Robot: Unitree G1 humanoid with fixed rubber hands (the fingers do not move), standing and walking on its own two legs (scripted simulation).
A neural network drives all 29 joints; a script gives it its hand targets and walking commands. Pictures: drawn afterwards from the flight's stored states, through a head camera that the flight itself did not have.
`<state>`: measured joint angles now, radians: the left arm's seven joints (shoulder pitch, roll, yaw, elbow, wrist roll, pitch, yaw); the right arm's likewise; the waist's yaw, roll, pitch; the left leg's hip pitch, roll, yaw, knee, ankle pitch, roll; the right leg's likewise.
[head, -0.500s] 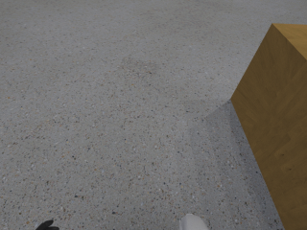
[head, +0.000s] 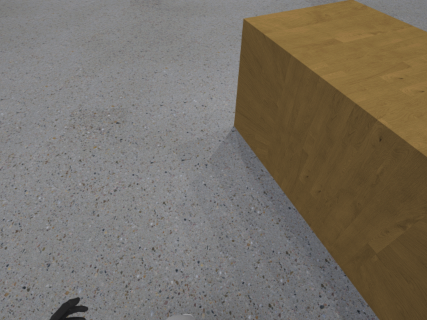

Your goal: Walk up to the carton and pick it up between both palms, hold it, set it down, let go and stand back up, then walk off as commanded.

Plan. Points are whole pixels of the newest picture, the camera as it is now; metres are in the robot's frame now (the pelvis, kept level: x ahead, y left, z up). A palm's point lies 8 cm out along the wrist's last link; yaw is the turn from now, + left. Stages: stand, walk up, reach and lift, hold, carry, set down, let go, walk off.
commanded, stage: walk up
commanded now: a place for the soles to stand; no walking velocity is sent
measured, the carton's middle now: out of the picture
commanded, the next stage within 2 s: none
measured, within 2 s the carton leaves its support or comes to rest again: neither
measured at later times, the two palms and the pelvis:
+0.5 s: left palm (177, 236) +0.30 +0.12 -0.07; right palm out of the picture -0.08 -0.44 -0.09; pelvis +0.04 -0.10 -0.02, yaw -28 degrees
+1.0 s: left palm (256, 181) +0.48 -0.07 -0.09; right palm out of the picture -0.09 -0.42 -0.06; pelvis +0.15 -0.17 -0.01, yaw -50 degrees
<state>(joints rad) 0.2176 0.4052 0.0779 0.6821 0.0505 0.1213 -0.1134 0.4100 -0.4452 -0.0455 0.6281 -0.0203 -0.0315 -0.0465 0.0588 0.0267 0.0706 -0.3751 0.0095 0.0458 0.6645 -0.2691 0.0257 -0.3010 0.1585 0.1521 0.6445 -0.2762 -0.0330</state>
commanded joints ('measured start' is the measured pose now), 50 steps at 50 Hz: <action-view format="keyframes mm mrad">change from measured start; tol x32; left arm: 1 -32 132 41 -149 -1 -50 20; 50 30 212 59 -170 -58 -77 44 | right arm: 1 96 -357 -128 -117 -39 -19 -46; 50 -76 -304 -97 -219 -5 -31 10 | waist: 1 -59 196 -92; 18 -48 121 -29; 21 80 -489 -64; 50 -62 225 10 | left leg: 1 257 535 -626 -523 -461 144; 16 99 402 127 -344 -383 118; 21 -419 80 211 602 -458 -14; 35 406 47 4 54 53 28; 39 118 541 -762 -503 -765 241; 50 40 372 100 -153 132 120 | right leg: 1 -367 -64 4 322 -277 58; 19 162 -162 -297 8 -40 1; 22 218 -481 585 -382 -399 -237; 33 -224 -337 259 -224 -367 -159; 39 -475 -161 17 648 -343 34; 50 -80 -201 -190 239 -90 40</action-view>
